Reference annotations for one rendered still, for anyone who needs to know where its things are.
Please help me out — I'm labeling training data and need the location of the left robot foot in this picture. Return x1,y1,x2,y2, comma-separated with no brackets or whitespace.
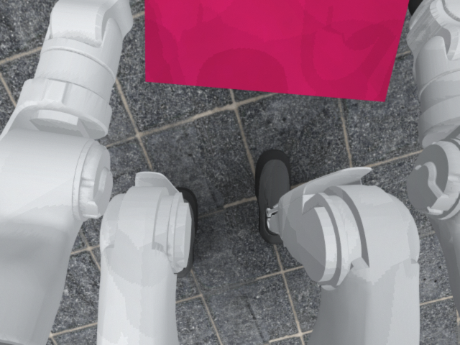
174,187,198,278

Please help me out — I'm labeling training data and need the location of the robot right hand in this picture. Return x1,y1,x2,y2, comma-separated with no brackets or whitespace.
408,0,423,16

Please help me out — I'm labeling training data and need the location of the robot right shin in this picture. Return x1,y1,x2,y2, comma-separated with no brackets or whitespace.
266,167,420,264

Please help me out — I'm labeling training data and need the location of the carton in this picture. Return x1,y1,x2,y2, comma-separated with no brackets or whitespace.
144,0,409,102

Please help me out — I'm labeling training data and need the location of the right robot forearm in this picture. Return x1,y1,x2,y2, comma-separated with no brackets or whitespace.
406,0,460,149

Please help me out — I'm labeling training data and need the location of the left robot forearm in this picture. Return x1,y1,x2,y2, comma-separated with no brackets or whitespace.
0,0,134,141

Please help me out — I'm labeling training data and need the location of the robot left upper arm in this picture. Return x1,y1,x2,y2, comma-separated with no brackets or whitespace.
0,128,113,345

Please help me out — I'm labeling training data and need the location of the robot right upper arm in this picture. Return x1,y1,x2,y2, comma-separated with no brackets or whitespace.
407,137,460,317

